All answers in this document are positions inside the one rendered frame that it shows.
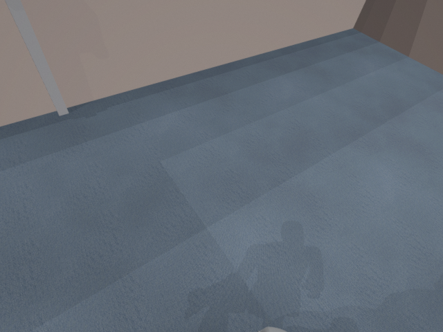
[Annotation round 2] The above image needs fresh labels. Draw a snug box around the panel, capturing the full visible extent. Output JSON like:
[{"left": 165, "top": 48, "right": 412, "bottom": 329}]
[{"left": 5, "top": 0, "right": 69, "bottom": 116}]

